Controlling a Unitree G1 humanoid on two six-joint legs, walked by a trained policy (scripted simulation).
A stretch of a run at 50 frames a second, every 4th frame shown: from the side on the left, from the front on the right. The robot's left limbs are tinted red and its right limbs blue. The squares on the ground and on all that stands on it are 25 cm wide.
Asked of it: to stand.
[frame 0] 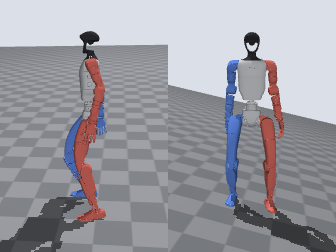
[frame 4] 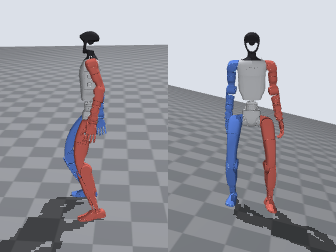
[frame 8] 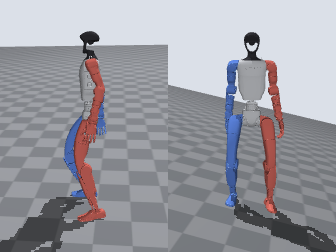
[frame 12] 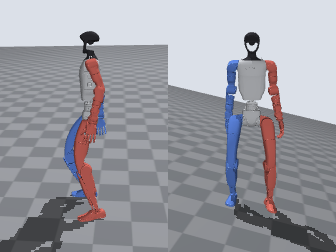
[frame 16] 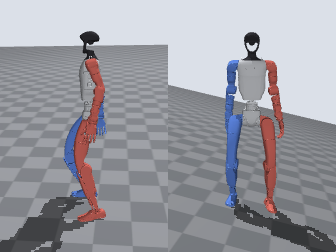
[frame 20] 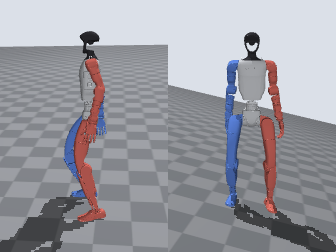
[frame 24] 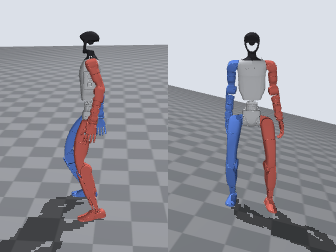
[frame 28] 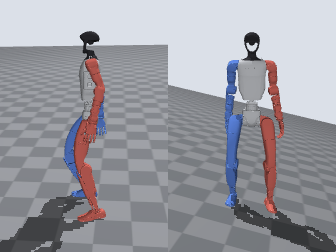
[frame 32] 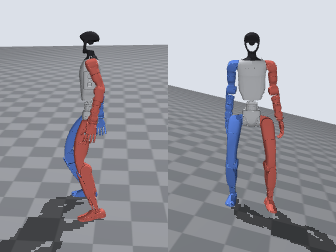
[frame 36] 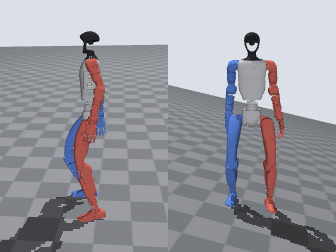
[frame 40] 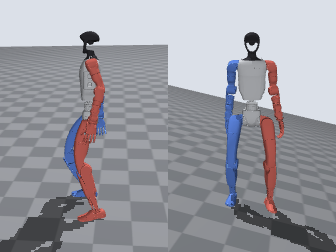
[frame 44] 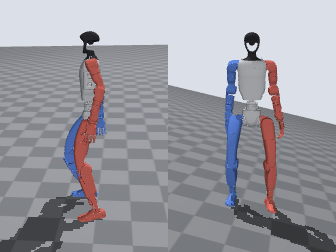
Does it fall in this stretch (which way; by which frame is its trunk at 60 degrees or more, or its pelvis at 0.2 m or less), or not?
no
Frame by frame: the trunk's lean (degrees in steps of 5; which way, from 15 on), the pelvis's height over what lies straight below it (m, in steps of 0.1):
0: 0, 0.8
4: 0, 0.8
8: 0, 0.8
12: 0, 0.8
16: 0, 0.8
20: 0, 0.8
24: 0, 0.8
28: 0, 0.8
32: 0, 0.8
36: 0, 0.8
40: 0, 0.8
44: 0, 0.7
